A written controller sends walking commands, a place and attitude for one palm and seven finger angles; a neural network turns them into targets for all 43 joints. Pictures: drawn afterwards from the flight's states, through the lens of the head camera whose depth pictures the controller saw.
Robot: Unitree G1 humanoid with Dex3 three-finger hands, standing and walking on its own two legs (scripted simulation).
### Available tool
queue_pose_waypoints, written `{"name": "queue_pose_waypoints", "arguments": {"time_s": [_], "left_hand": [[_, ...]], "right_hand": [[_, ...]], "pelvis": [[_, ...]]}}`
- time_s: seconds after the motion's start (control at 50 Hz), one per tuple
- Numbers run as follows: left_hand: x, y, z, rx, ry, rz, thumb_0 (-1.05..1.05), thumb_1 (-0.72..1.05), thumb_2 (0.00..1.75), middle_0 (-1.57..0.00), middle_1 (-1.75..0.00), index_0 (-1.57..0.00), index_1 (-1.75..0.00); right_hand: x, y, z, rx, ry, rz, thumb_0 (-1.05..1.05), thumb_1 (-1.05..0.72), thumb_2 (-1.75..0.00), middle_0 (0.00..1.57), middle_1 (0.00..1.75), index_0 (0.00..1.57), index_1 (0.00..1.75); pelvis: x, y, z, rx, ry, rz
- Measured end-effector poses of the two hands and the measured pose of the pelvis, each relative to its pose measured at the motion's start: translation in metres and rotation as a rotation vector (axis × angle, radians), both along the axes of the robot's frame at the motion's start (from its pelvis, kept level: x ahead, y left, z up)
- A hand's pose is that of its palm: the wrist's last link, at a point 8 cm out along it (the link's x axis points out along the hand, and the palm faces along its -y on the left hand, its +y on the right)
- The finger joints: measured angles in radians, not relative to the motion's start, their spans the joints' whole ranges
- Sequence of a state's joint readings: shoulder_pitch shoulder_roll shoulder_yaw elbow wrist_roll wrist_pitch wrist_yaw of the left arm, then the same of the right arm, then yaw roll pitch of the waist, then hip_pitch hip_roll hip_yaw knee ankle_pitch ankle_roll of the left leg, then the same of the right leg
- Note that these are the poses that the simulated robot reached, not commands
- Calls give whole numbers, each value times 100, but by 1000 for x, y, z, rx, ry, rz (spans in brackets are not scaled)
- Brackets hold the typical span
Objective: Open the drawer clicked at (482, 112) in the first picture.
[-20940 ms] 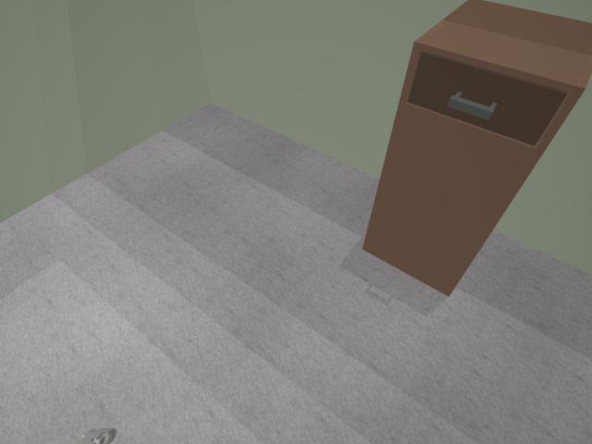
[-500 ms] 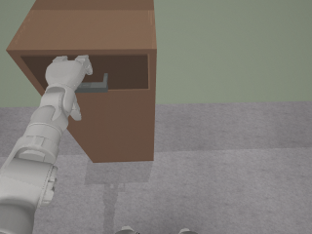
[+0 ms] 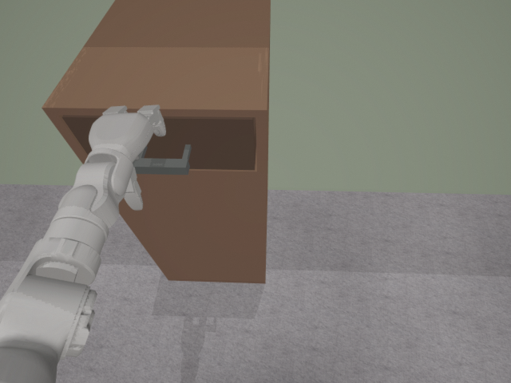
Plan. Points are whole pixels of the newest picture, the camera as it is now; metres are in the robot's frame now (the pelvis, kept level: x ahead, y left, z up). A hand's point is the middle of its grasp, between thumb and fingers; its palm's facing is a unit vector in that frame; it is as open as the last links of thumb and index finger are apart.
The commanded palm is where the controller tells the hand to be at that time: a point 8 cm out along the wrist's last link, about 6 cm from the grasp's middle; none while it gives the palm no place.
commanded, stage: re-aim the fingers above the handle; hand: left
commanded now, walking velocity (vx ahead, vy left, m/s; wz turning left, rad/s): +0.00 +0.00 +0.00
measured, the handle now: (162, 157) +0.50 +0.18 +0.03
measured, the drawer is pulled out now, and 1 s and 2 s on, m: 0.00 0.00 0.00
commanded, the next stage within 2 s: lower the fingers behind the handle in 1.88 s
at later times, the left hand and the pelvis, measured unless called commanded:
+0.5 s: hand (141, 156) +0.46 +0.20 +0.09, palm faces -0.04 -0.04 -1.00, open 13.7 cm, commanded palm +0.45 +0.19 +0.15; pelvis -0.01 +0.00 +0.00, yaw -1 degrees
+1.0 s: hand (144, 153) +0.46 +0.19 +0.09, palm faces -0.03 -0.03 -1.00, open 13.5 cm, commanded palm +0.46 +0.19 +0.14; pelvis -0.03 +0.01 +0.00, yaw +0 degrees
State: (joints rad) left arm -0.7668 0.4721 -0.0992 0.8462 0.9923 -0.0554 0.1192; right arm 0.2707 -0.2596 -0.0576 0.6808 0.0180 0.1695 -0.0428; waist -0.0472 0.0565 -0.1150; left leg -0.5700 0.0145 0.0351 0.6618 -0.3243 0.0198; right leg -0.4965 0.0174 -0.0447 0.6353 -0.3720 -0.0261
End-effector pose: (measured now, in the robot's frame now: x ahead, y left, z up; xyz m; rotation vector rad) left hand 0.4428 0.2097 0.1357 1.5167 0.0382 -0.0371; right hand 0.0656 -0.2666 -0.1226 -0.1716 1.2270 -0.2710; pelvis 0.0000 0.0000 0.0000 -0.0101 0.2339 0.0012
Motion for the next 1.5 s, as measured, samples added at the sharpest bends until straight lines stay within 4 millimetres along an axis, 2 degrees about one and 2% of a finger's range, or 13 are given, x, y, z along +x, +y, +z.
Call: {"name": "queue_pose_waypoints", "arguments": {"time_s": [0.24, 0.54, 0.94, 1.3, 1.5], "left_hand": [[-1, -6, 3, 13, 0, 8, 0, -49, 30, -32, -120, -35, -121], [-1, -13, 5, 17, -9, -12, 0, -49, 30, -32, -120, -35, -121], [0, -17, 7, 27, -24, -12, 0, -49, 30, -35, -122, -38, -124], [0, -17, 6, 24, -31, -13, 0, -49, 30, -34, -122, -37, -122], [0, -17, 6, 25, -35, -10, 0, -49, 30, -34, -122, -38, -123]], "right_hand": [[-23, -6, -3, 6, 48, -31, 0, -91, -89, 20, 30, 20, 30], [-53, -1, -3, 5, 67, -65, 0, -91, -89, 20, 30, 20, 30], [-64, 7, -1, -10, 40, -55, 0, -91, -89, 20, 30, 20, 30], [-94, 6, -1, -21, 75, -92, 0, -91, -89, 20, 30, 20, 30], [-88, 7, -2, -13, 70, -84, 1, -91, -89, 20, 30, 20, 30]], "pelvis": [[-4, -4, 0, 3, -5, -1], [-13, 0, 0, 1, -8, -9], [-25, 6, -2, -3, -2, -6], [-32, 7, -3, -4, 3, -21], [-30, 7, -3, -4, 4, -19]]}}
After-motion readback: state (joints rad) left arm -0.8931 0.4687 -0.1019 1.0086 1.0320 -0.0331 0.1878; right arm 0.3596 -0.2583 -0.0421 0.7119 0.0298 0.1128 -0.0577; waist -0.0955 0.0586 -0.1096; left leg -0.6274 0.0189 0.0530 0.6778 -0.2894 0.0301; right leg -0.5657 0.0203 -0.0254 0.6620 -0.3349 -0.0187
